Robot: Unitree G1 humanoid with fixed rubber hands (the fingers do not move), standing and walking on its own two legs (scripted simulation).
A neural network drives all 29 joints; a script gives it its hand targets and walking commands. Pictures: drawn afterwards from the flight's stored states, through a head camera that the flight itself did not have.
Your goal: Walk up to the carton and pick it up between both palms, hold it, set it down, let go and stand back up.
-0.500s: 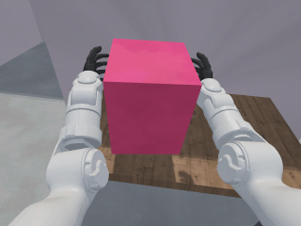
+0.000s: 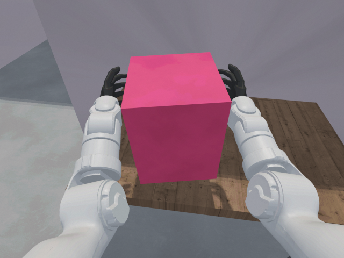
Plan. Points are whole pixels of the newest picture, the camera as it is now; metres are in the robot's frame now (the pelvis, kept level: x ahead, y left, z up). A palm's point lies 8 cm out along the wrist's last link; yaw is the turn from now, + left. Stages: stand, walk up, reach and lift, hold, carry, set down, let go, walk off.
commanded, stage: set down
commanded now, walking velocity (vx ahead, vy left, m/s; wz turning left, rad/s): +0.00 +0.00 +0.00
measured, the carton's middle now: (174, 119) +0.43 -0.01 +0.13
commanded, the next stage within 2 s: none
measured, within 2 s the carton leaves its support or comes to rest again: neither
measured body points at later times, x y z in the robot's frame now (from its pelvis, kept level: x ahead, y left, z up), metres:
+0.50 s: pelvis +0.00 +0.00 +0.00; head -0.01 +0.02 +0.45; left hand +0.44 +0.14 +0.17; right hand +0.43 -0.15 +0.18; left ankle +0.02 +0.11 -0.75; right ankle -0.03 -0.09 -0.75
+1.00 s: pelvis +0.00 +0.01 +0.00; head -0.01 +0.03 +0.45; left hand +0.44 +0.14 +0.15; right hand +0.43 -0.15 +0.16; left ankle +0.02 +0.11 -0.75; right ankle -0.03 -0.09 -0.75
